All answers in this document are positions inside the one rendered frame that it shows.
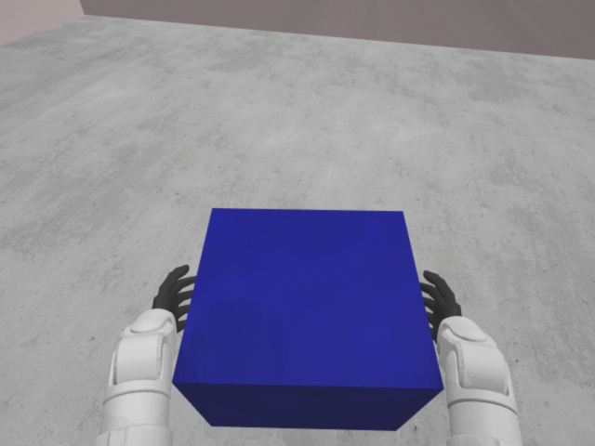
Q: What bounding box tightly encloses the robot left forearm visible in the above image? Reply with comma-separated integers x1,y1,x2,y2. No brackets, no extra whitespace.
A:
91,308,177,446

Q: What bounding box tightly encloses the robot left hand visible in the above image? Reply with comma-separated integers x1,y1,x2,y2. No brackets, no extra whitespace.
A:
152,265,196,333

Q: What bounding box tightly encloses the carton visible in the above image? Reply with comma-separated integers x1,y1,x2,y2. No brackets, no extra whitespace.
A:
172,208,444,431

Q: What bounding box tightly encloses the robot right forearm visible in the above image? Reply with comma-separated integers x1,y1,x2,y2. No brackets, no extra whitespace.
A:
437,316,522,446

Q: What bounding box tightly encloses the robot right hand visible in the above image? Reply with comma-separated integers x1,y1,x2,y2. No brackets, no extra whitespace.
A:
419,270,462,345

